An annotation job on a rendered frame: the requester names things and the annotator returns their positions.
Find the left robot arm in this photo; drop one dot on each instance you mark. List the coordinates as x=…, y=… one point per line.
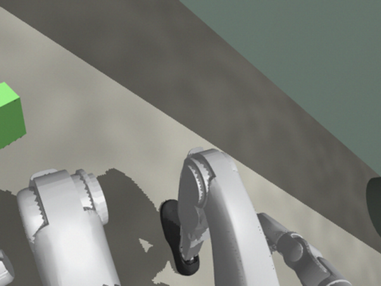
x=6, y=269

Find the right robot foot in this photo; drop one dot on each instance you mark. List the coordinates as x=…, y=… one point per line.
x=171, y=227

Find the right robot hand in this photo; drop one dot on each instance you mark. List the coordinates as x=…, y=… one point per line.
x=272, y=229

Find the right robot arm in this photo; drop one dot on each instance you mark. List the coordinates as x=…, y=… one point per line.
x=308, y=263

